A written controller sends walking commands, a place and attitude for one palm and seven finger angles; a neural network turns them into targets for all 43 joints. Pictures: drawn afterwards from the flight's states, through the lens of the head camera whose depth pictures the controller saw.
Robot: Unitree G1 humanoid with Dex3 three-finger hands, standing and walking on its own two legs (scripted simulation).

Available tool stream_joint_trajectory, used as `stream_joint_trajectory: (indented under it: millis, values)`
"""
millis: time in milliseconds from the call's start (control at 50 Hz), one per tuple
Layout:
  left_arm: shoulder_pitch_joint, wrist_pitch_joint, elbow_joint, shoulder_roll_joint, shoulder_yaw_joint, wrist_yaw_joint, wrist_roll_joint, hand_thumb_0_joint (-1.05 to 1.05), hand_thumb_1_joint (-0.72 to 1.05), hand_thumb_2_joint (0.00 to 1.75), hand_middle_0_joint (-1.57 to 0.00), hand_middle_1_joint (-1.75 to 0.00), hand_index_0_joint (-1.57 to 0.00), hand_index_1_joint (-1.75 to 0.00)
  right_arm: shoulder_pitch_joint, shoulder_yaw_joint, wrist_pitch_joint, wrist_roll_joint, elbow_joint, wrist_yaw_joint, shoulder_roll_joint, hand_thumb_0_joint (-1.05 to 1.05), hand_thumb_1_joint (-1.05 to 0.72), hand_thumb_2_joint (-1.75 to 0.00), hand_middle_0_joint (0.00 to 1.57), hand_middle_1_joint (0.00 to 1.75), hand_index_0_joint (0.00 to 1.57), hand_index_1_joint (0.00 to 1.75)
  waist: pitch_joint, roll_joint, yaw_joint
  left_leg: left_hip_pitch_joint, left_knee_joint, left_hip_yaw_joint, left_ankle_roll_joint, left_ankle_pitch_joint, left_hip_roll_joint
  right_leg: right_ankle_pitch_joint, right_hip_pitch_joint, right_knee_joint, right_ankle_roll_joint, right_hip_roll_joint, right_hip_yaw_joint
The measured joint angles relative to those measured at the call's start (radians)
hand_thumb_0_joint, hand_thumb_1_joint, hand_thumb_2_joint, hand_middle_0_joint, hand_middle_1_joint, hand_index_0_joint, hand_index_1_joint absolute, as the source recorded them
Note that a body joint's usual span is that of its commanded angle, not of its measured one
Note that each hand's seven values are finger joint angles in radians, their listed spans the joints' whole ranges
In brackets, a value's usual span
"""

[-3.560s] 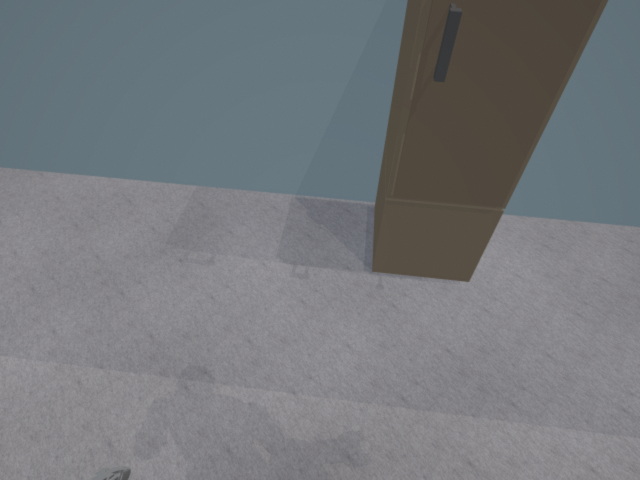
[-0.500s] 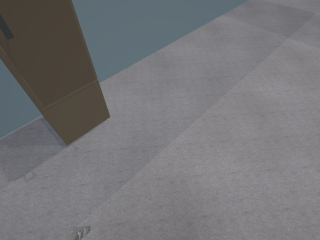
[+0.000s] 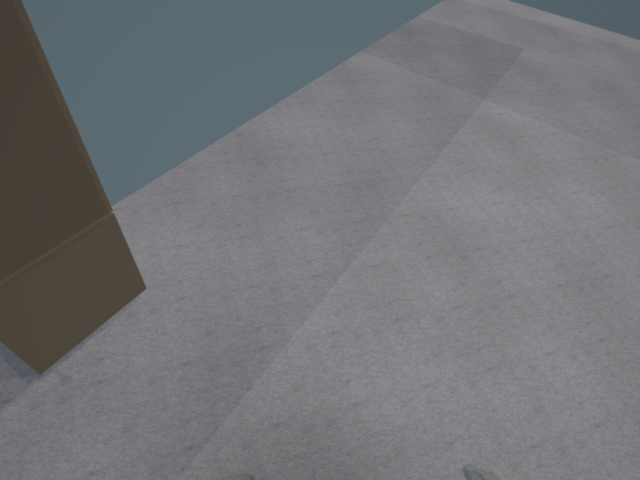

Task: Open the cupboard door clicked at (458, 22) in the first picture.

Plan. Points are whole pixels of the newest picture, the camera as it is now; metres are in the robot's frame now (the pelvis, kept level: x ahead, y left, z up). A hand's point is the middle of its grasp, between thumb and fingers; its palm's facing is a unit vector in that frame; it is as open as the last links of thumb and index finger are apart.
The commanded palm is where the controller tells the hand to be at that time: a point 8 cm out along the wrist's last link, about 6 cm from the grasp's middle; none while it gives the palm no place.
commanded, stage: walk to a spot facing it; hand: left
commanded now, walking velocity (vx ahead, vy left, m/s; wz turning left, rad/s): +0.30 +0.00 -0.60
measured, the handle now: out of the picture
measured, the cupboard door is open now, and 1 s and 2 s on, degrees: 0 0 0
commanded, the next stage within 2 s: turn to face it in 1.56 s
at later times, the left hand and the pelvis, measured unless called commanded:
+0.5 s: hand (269, 345) +0.35 +0.11 -0.17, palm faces -0.29 -0.94 -0.18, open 7.4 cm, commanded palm none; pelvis +0.18 -0.03 -0.02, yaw -16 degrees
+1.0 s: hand (248, 306) +0.43 +0.16 -0.17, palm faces -0.43 -0.88 -0.20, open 7.4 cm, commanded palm none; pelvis +0.26 +0.01 +0.01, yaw -32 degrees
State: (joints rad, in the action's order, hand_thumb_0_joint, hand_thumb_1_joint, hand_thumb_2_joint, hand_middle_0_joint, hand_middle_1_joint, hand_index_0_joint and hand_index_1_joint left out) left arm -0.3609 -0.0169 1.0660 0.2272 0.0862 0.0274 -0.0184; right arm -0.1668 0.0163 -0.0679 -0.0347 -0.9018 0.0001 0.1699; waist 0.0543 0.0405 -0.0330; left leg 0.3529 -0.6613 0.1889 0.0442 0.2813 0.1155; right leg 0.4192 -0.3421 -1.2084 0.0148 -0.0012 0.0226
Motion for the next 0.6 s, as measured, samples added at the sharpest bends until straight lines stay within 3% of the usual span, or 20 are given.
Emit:
stream_joint_trajectory:
  millis: [60,220,340,420,460,480,520,560,600]
  values:
    - [0.048,-0.004,-0.037,0.011,0.014,0.010,-0.008,0.01,0.91,0.90,-0.20,-0.30,-0.20,-0.30,-0.060,0.005,-0.004,0.006,-0.035,0.015,-0.019,0.00,-0.91,-0.90,0.20,0.30,0.20,0.30,-0.011,-0.002,0.005,-0.092,0.108,0.034,-0.004,-0.018,-0.008,-0.126,-0.130,-0.069,-0.010,-0.032,-0.046]
    - [0.135,-0.023,-0.106,-0.005,0.030,0.016,-0.015,0.01,0.91,0.90,-0.20,-0.30,-0.19,-0.29,-0.190,0.028,-0.001,0.014,-0.117,0.027,-0.006,0.00,-0.93,-0.90,0.20,0.30,0.20,0.30,-0.039,-0.009,0.028,-0.251,0.254,0.142,-0.003,0.009,-0.041,-0.300,-0.315,-0.003,-0.052,-0.094,-0.058]
    - [0.206,-0.037,-0.118,-0.028,0.014,0.017,-0.010,0.01,0.91,0.90,-0.20,-0.30,-0.19,-0.29,-0.241,0.024,0.012,0.005,-0.150,0.023,-0.023,0.01,-0.91,-0.90,0.20,0.30,0.20,0.30,0.001,-0.023,0.067,-0.327,0.248,0.209,-0.032,0.084,-0.028,-0.262,-0.274,0.272,-0.056,-0.101,-0.119]
    - [0.252,-0.027,-0.134,-0.045,0.001,0.016,-0.008,0.01,0.91,0.90,-0.20,-0.30,-0.19,-0.29,-0.256,0.027,0.029,0.001,-0.157,0.019,-0.029,0.01,-0.91,-0.90,0.20,0.30,0.20,0.30,0.038,-0.041,0.091,-0.347,0.169,0.252,-0.070,0.169,0.011,-0.204,-0.197,0.456,-0.024,-0.062,-0.165]
    - [0.262,-0.005,-0.148,-0.048,-0.008,0.017,-0.009,0.01,0.91,0.90,-0.20,-0.30,-0.19,-0.30,-0.269,0.029,0.041,0.006,-0.158,0.014,-0.030,0.01,-0.91,-0.90,0.20,0.30,0.20,0.30,0.047,-0.049,0.092,-0.324,0.039,0.259,-0.089,0.226,0.054,-0.233,-0.124,0.558,0.000,-0.032,-0.187]
    - [0.265,0.013,-0.154,-0.046,-0.011,0.015,-0.010,0.01,0.91,0.90,-0.20,-0.30,-0.20,-0.30,-0.272,0.029,0.050,0.012,-0.156,0.009,-0.031,0.01,-0.91,-0.90,0.20,0.30,0.20,0.30,0.049,-0.049,0.085,-0.276,-0.089,0.231,-0.092,0.227,0.081,-0.278,-0.111,0.568,0.029,-0.023,-0.185]
    - [0.274,0.035,-0.158,-0.049,-0.017,0.002,0.005,0.01,0.91,0.90,-0.20,-0.30,-0.20,-0.30,-0.229,0.030,0.075,0.022,-0.148,0.010,-0.021,0.01,-0.91,-0.90,0.20,0.30,0.20,0.30,0.073,-0.057,0.076,-0.130,-0.415,0.071,-0.107,0.281,0.075,-0.204,-0.124,0.498,0.073,-0.002,-0.173]
    - [0.267,0.030,-0.157,-0.051,-0.022,-0.013,0.013,0.01,0.91,0.90,-0.20,-0.30,-0.20,-0.30,-0.175,0.032,0.090,0.024,-0.126,0.016,-0.011,0.01,-0.91,-0.90,0.20,0.30,0.20,0.30,0.085,-0.056,0.071,-0.016,-0.598,-0.039,-0.114,0.257,0.047,-0.162,-0.090,0.514,0.084,0.015,-0.156]
    - [0.250,0.017,-0.150,-0.051,-0.023,-0.026,0.015,0.01,0.91,0.90,-0.20,-0.30,-0.20,-0.30,-0.117,0.033,0.096,0.018,-0.095,0.019,0.000,0.01,-0.91,-0.90,0.20,0.30,0.20,0.30,0.076,-0.053,0.064,0.070,-0.632,-0.091,-0.121,0.208,0.042,-0.181,-0.055,0.568,0.068,0.028,-0.134]
